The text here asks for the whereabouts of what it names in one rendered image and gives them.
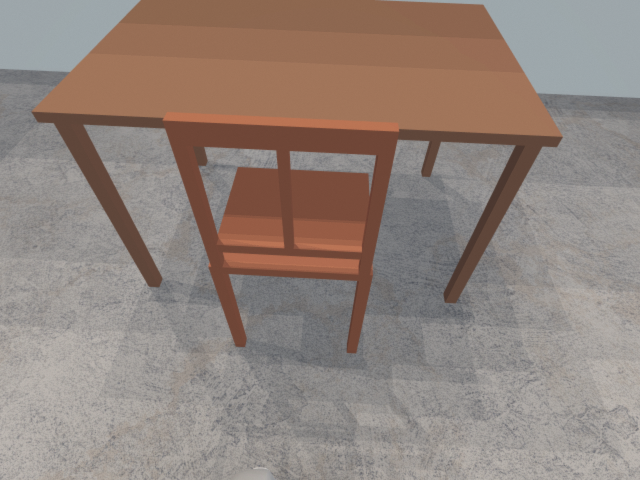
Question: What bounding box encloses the chair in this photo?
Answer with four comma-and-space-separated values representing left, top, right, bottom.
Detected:
162, 112, 399, 353

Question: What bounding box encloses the table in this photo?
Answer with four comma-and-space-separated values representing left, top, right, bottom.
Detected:
31, 0, 563, 303

